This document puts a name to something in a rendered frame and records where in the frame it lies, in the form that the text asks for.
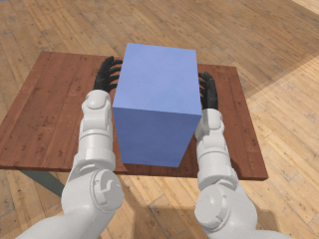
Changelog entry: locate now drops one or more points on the robot left hand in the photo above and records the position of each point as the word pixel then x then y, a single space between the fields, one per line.
pixel 103 79

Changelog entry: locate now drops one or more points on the right robot forearm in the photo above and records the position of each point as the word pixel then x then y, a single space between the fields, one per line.
pixel 214 166

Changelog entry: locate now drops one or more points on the carton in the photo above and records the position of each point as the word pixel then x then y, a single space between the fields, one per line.
pixel 157 104

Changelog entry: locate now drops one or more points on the left robot forearm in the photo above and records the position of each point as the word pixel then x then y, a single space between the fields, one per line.
pixel 95 149

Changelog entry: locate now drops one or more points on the robot right upper arm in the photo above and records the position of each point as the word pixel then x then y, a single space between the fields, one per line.
pixel 226 214

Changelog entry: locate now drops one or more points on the robot right hand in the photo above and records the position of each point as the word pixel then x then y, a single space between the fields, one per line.
pixel 209 98

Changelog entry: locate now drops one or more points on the table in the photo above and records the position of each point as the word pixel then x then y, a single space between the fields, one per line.
pixel 40 133

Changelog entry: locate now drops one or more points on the robot left upper arm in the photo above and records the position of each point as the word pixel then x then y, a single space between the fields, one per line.
pixel 89 203

